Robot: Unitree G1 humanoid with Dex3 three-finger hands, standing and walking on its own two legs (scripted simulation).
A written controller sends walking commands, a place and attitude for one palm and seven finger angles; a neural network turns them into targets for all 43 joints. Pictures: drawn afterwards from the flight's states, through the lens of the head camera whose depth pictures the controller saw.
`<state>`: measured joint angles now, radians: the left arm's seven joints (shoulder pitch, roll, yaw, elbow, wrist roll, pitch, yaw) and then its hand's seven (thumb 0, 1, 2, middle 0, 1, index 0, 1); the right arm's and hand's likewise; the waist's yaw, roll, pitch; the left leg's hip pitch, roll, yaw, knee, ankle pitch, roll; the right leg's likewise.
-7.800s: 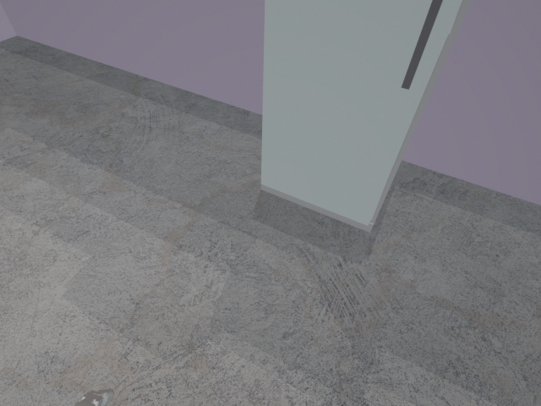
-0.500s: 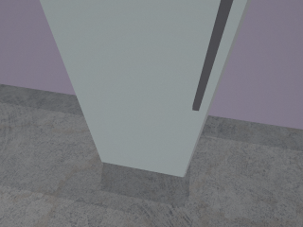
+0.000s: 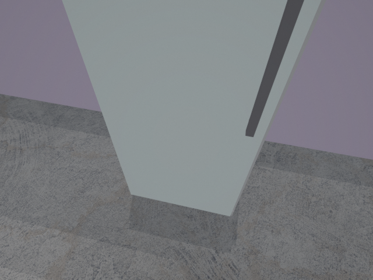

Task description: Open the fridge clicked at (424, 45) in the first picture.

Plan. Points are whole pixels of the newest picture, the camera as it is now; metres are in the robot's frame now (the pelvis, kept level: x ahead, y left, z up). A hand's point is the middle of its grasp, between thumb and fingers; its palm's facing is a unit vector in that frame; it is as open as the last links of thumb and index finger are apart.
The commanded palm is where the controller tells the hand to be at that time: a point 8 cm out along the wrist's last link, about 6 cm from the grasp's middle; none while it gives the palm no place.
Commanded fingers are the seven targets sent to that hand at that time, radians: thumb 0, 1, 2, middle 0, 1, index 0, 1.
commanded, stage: look again from close up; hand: right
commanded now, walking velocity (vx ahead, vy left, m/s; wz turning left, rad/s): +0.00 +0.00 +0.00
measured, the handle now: (269, 69) +0.52 -0.15 +0.20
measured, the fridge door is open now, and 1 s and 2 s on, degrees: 0 0 0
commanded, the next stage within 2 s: raise the hand to about handle height in 0.92 s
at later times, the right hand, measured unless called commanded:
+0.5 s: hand out of the picture +0.01 -0.14 -0.17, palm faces +0.02 +0.98 -0.21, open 7.4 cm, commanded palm none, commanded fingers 0.00 -0.90 -0.90 0.20 0.30 0.20 0.30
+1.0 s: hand out of the picture +0.02 -0.14 -0.17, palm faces +0.03 +0.97 -0.23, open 7.4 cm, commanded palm none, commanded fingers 0.00 -0.90 -0.90 0.20 0.30 0.20 0.30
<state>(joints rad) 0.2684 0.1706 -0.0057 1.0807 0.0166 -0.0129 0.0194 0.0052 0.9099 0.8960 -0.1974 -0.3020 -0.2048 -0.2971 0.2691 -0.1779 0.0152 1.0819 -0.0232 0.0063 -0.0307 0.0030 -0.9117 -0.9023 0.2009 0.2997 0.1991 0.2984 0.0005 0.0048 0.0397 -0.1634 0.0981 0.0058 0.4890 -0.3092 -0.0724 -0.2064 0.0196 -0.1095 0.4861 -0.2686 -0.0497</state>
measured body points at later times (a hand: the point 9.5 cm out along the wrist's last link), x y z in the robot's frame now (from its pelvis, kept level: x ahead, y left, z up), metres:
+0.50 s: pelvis +0.00 +0.04 +0.00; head +0.02 +0.05 +0.45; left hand +0.03 +0.27 -0.16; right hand +0.01 -0.19 -0.15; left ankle -0.03 +0.16 -0.74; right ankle +0.00 -0.08 -0.74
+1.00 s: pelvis +0.01 +0.06 +0.00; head +0.02 +0.06 +0.45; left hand +0.05 +0.29 -0.15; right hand +0.02 -0.19 -0.15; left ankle -0.03 +0.16 -0.74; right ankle +0.00 -0.08 -0.74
